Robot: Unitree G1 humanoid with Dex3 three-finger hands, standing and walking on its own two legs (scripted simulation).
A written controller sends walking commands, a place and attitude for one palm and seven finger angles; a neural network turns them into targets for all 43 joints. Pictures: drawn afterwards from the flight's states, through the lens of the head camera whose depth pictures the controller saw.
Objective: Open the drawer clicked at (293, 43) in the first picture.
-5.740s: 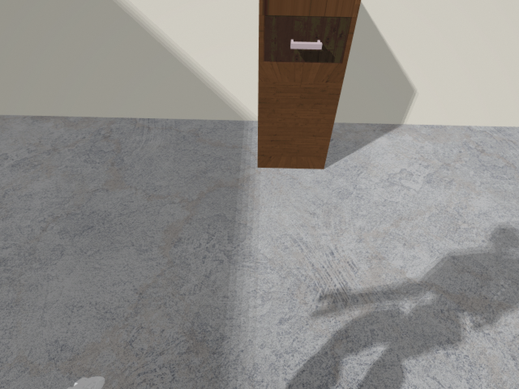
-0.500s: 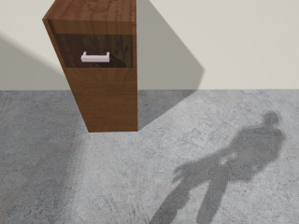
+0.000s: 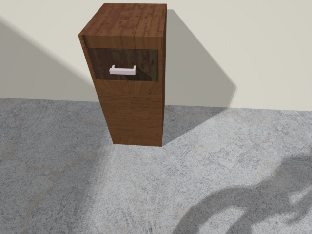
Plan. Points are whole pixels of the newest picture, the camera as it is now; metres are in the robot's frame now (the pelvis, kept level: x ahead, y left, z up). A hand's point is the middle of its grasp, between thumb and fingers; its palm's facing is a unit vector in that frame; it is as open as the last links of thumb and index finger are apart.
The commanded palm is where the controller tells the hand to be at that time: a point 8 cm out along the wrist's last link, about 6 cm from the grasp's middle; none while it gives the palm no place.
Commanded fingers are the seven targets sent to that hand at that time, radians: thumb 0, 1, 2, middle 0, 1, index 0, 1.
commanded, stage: take the last steps up to it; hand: left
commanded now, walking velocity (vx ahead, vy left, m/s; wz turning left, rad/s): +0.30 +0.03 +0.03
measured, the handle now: (123, 69) +0.85 +0.23 -0.06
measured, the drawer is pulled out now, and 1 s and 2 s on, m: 0.00 0.00 0.00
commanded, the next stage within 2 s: come to a stop and stand still in 0.88 s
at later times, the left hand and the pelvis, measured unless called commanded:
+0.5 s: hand (89, 226) +0.18 +0.23 -0.18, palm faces +0.01 -0.98 -0.17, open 7.3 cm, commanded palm none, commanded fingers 0.00 0.90 0.90 -0.20 -0.30 -0.20 -0.30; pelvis +0.12 +0.05 -0.01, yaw -1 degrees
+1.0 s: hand (112, 182) +0.32 +0.19 -0.18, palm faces +0.05 -0.98 -0.20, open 7.2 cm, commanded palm none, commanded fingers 0.00 0.90 0.90 -0.20 -0.30 -0.20 -0.30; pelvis +0.31 +0.00 -0.01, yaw -1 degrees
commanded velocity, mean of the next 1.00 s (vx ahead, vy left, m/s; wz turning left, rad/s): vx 0.23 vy -0.01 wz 0.00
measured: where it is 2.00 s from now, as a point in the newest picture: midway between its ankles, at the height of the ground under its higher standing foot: outside the picture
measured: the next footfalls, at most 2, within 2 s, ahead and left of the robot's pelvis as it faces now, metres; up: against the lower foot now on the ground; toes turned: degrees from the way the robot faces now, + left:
left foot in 0.14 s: +0.05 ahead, +0.15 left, +0.00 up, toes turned +8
right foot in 0.64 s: +0.32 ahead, -0.09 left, +0.00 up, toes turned -9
